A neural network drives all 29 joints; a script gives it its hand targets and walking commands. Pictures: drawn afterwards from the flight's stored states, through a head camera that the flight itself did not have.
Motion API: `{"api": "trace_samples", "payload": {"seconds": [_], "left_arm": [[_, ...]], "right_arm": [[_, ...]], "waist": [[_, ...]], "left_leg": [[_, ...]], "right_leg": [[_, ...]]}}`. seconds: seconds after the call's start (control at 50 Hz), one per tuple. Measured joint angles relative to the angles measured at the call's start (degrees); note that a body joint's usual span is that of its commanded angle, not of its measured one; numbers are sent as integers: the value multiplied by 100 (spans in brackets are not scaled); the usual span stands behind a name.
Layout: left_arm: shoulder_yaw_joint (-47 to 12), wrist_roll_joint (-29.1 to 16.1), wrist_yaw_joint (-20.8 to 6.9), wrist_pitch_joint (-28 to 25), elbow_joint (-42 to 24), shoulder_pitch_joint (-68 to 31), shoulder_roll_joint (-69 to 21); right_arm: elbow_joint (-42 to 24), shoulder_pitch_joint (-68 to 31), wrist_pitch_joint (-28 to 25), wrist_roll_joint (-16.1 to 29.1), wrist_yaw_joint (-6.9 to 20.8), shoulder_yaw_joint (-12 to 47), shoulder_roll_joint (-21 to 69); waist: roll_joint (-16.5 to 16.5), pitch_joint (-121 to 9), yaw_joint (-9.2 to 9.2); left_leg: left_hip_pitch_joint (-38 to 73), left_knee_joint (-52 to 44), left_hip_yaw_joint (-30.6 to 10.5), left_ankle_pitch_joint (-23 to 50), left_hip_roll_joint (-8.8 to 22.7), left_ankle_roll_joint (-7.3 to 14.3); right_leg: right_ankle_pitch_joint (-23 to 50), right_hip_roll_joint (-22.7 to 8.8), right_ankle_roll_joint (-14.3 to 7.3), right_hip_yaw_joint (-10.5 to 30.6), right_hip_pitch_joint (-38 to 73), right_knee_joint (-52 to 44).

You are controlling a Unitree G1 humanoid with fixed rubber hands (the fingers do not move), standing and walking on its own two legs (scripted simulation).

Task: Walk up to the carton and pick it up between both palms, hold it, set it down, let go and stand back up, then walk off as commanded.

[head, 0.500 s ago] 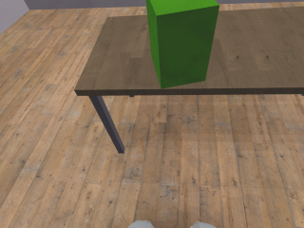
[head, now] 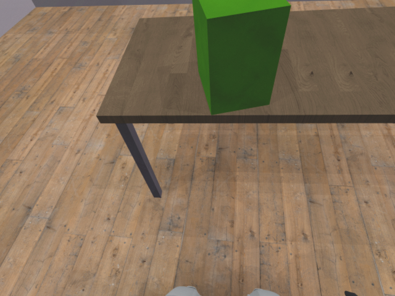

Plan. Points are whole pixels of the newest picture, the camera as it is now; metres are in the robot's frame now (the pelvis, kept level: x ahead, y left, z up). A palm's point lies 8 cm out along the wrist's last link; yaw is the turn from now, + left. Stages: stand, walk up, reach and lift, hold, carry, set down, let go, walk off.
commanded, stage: stand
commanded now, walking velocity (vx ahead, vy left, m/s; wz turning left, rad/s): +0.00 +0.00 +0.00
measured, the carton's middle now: (232, 47) +0.75 -0.03 +0.08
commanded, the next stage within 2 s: none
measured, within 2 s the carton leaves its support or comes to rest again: neither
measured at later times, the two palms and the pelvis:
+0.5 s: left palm out of the picture +0.06 +0.32 -0.09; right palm out of the picture +0.11 -0.28 -0.12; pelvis +0.00 +0.00 +0.00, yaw +0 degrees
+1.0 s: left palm out of the picture +0.04 +0.32 -0.08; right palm out of the picture +0.10 -0.28 -0.10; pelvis -0.01 +0.00 +0.01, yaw +0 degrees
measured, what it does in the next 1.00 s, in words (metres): stands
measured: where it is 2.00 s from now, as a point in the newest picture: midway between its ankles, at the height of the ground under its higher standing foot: outside the picture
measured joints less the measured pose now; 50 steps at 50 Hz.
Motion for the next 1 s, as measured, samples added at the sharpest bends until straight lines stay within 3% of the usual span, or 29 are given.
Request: {"api": "trace_samples", "payload": {"seconds": [1.0], "left_arm": [[0,0,-68,19,226,-100,-3]], "right_arm": [[70,-4,-56,-1,0,0,0]], "waist": [[-21,-714,0]], "left_leg": [[15,-690,-2,535,-1,0]], "right_leg": [[520,-21,40,6,4,-663]]}}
